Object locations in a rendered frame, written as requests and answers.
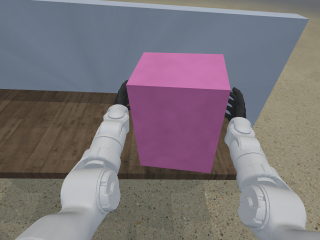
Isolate left robot upper arm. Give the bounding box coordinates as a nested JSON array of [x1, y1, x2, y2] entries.
[[15, 167, 121, 240]]

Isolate table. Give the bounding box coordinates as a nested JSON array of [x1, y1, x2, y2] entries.
[[0, 89, 237, 180]]

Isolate left robot forearm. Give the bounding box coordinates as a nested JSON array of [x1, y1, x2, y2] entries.
[[60, 104, 130, 206]]

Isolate right robot upper arm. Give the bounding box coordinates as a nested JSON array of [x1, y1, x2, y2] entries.
[[238, 183, 320, 240]]

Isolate robot right hand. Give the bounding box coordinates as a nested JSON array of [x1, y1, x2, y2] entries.
[[224, 87, 246, 122]]

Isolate right robot forearm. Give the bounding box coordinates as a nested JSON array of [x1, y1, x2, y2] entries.
[[224, 117, 307, 224]]

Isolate robot left hand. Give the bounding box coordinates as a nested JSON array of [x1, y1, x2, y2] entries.
[[113, 79, 131, 111]]

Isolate carton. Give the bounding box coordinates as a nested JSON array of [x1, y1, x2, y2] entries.
[[126, 52, 231, 173]]

